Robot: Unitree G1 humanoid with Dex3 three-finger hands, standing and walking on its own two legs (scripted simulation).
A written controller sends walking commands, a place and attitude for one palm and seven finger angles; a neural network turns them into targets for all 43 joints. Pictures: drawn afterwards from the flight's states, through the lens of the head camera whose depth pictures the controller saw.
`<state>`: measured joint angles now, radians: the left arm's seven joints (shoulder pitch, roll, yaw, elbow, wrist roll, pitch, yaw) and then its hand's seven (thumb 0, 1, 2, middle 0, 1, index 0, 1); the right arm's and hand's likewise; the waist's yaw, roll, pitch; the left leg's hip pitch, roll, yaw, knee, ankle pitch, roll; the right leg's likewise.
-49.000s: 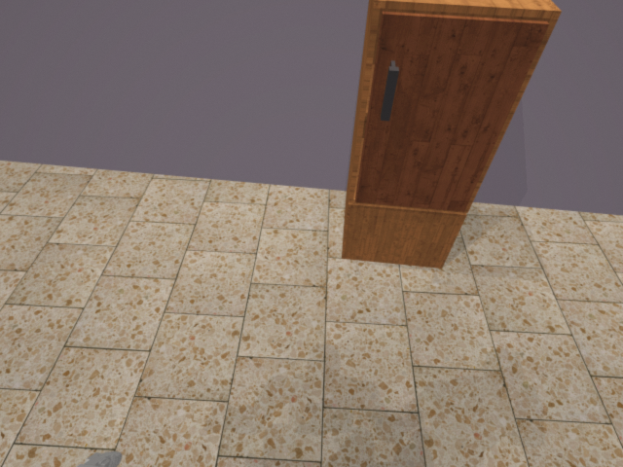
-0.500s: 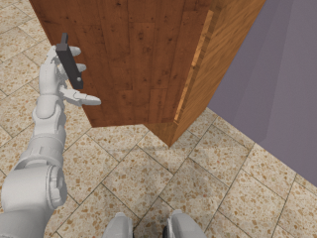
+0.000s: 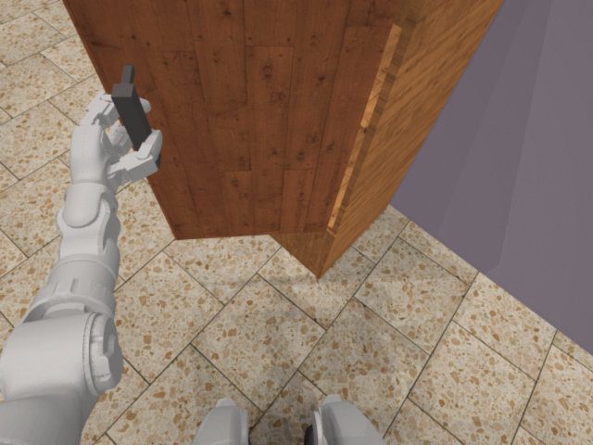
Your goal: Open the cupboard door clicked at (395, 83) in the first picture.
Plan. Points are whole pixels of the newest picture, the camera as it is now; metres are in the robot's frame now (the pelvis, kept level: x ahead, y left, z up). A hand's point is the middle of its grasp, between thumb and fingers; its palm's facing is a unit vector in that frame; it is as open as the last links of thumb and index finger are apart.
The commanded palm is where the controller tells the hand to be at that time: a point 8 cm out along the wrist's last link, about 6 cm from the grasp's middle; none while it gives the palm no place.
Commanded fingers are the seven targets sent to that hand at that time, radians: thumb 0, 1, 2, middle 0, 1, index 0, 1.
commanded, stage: close the thumb around the handle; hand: left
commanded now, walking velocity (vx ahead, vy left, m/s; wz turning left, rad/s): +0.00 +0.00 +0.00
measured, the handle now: (141, 119) +0.54 +0.19 +0.08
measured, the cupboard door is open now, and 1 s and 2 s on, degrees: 49 79 91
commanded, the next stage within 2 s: pull the door open along its arc in 0.14 s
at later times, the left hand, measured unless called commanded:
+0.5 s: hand (154, 166) +0.46 +0.17 +0.07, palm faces +0.04 -1.00 +0.01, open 6.4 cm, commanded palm +0.41 +0.21 +0.07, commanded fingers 0.00 0.90 0.90 -0.40 -1.35 -0.40 -1.35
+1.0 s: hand (216, 255) +0.33 +0.08 +0.08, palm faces +0.39 -0.92 +0.05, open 6.6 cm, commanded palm +0.27 +0.13 +0.07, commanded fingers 0.00 0.90 0.90 -0.40 -1.35 -0.40 -1.35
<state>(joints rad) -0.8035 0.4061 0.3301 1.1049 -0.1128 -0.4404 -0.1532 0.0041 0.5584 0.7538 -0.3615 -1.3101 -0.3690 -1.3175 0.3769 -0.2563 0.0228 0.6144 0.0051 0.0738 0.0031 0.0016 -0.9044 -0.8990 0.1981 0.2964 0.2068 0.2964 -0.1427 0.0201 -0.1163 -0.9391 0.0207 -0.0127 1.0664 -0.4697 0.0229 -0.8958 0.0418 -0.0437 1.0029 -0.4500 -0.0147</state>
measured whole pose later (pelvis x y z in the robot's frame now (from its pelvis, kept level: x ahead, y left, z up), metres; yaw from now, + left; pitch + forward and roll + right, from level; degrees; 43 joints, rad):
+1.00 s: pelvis +0.01 -0.01 +0.01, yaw +2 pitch +12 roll -1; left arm -0.01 -0.10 -0.12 0.21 0.05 -0.28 0.52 0.03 0.64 0.77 -0.31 -1.25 -0.30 -1.28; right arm 0.17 -0.17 0.02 0.50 -0.06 0.06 0.04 0.01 -0.91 -0.90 0.20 0.30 0.20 0.30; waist -0.01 0.02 -0.15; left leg -0.74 0.00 -0.01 1.00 -0.48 0.00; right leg -0.72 0.02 -0.04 0.99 -0.49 -0.03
